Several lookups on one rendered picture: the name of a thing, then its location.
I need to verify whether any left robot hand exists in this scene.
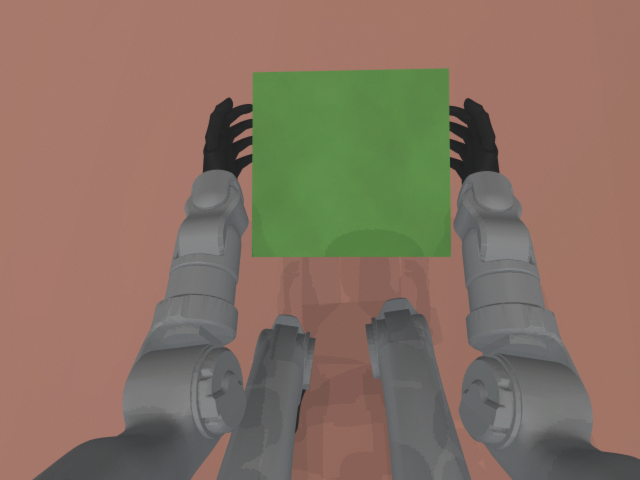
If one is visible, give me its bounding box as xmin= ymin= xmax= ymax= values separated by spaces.
xmin=203 ymin=98 xmax=253 ymax=180

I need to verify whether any robot right upper arm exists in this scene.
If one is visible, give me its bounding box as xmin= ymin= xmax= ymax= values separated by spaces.
xmin=459 ymin=353 xmax=640 ymax=480

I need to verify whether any carton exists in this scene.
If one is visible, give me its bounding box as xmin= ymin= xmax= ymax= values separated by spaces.
xmin=252 ymin=68 xmax=451 ymax=257

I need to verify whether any right robot hand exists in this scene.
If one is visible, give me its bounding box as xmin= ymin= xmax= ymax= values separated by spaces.
xmin=449 ymin=98 xmax=499 ymax=184

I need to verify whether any robot right shin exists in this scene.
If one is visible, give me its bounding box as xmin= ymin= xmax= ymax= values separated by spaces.
xmin=376 ymin=298 xmax=435 ymax=354

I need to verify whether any robot left foot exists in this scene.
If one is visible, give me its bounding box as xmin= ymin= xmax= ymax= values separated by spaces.
xmin=295 ymin=389 xmax=306 ymax=433

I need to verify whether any right robot forearm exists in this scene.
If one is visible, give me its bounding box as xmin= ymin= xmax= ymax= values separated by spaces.
xmin=453 ymin=171 xmax=593 ymax=432

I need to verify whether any robot left upper arm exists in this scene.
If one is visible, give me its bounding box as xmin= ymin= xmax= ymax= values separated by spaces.
xmin=33 ymin=344 xmax=247 ymax=480

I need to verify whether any left robot forearm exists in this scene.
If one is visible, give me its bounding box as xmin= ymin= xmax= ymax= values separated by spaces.
xmin=122 ymin=170 xmax=249 ymax=421

